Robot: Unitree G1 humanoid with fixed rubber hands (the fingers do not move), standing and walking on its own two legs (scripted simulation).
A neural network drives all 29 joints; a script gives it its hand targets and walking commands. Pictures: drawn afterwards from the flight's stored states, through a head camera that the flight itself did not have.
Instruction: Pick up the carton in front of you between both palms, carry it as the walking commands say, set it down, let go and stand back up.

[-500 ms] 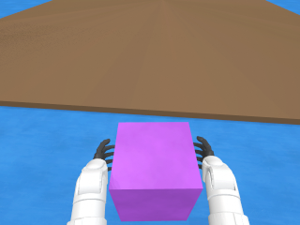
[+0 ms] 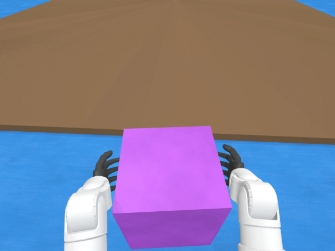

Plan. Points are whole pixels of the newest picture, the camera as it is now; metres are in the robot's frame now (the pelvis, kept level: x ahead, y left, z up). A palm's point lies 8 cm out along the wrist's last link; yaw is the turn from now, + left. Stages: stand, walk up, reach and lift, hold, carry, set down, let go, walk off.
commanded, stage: carry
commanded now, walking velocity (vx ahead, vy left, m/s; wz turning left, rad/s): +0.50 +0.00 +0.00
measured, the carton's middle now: (169, 189) +0.29 +0.01 +0.02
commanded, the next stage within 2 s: none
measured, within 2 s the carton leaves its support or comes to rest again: neither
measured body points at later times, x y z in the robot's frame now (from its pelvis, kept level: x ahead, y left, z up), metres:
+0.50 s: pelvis +0.29 -0.06 +0.01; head +0.30 -0.07 +0.46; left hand +0.56 +0.10 +0.07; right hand +0.57 -0.20 +0.07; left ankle +0.22 +0.08 -0.65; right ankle +0.30 -0.12 -0.73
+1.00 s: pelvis +0.63 -0.01 +0.01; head +0.65 +0.00 +0.46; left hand +0.92 +0.12 +0.07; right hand +0.90 -0.18 +0.08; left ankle +0.63 +0.06 -0.73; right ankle +0.60 -0.14 -0.66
